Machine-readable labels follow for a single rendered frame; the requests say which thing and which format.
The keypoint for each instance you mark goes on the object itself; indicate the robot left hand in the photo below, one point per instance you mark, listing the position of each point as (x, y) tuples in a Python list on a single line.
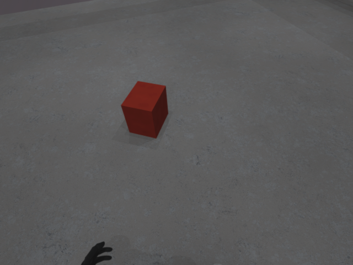
[(92, 259)]

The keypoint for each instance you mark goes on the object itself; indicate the carton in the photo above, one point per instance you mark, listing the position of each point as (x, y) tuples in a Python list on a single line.
[(145, 109)]

